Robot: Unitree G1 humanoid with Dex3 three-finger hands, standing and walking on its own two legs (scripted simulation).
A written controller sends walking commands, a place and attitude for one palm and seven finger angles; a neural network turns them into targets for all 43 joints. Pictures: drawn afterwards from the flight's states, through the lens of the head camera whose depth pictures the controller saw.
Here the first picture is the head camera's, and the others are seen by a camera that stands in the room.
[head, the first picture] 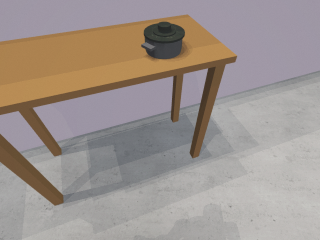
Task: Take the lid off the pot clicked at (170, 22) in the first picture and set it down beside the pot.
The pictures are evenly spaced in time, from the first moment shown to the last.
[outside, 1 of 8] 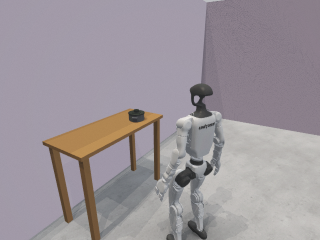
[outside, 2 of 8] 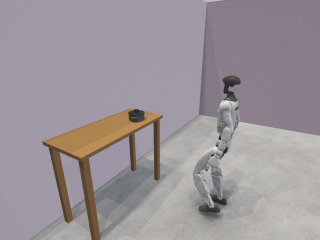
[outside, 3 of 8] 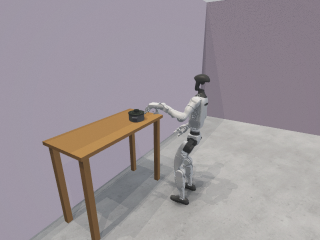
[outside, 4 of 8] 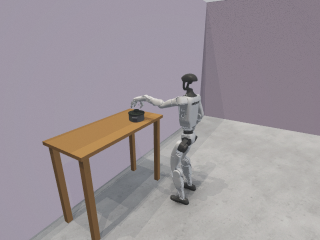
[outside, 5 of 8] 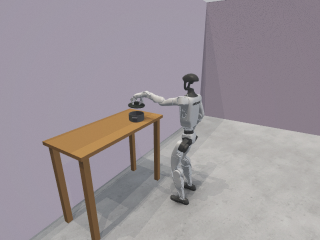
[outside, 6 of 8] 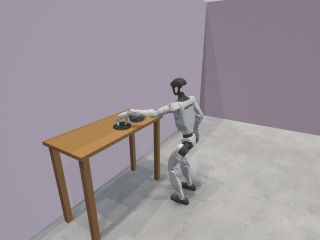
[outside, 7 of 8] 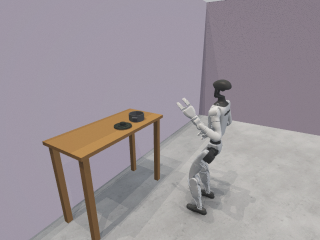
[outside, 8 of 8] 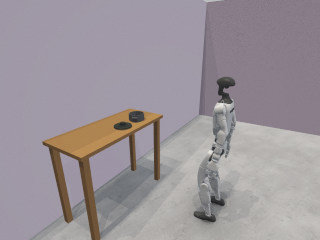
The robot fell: no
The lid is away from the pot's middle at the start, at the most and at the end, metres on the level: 0.00 0.24 0.22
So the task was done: yes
